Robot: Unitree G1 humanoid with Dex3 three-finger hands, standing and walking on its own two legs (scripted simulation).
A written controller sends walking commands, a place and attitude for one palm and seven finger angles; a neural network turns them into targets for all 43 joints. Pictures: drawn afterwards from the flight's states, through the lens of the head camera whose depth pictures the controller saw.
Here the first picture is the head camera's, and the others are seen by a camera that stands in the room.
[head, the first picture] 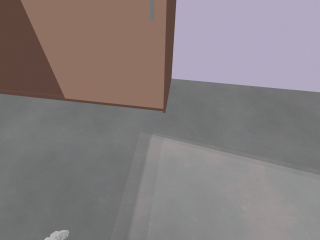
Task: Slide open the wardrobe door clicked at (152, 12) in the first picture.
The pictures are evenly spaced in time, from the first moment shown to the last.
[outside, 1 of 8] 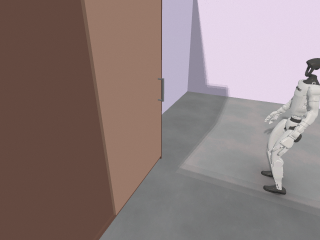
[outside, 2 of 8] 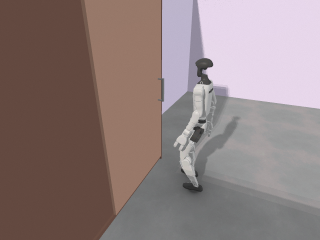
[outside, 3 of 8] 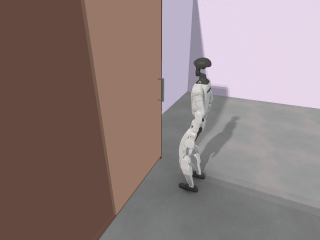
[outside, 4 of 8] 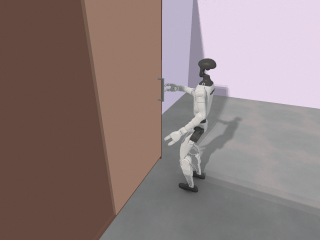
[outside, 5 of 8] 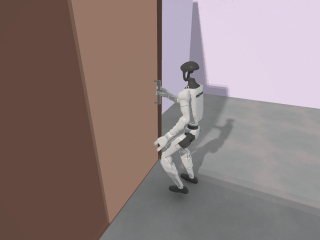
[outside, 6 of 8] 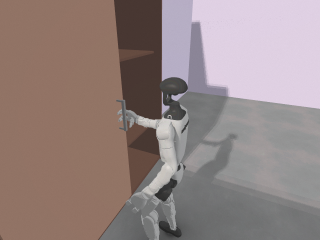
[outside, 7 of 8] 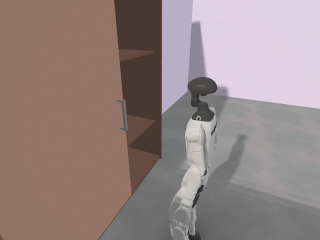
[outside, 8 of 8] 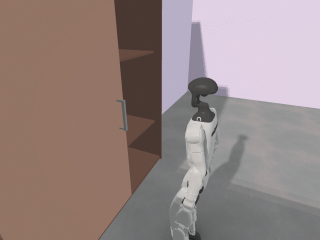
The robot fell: no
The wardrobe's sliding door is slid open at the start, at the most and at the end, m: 0.00 0.70 0.69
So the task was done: yes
